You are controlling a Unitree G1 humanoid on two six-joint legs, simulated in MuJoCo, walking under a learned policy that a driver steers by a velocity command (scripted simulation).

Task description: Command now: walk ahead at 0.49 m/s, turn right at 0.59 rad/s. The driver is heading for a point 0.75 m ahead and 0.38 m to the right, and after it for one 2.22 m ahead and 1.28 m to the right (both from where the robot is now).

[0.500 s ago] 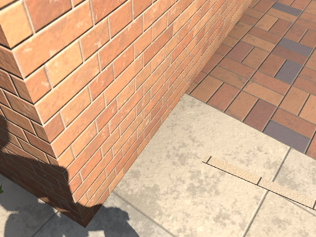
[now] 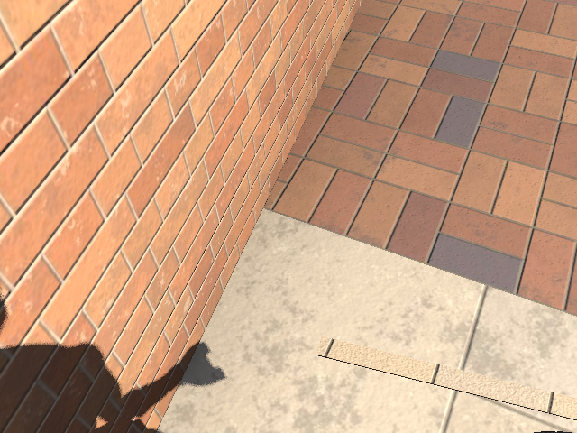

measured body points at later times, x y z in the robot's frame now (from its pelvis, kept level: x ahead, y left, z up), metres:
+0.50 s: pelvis +0.27 -0.03 +0.00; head +0.30 -0.04 +0.45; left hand +0.54 +0.16 -0.08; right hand +0.19 -0.33 -0.12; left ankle +0.24 +0.13 -0.74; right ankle +0.38 -0.23 -0.68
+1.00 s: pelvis +0.51 -0.21 +0.00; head +0.52 -0.25 +0.45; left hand +0.71 +0.01 -0.09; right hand +0.56 -0.54 -0.08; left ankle +0.76 -0.17 -0.69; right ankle +0.43 -0.25 -0.74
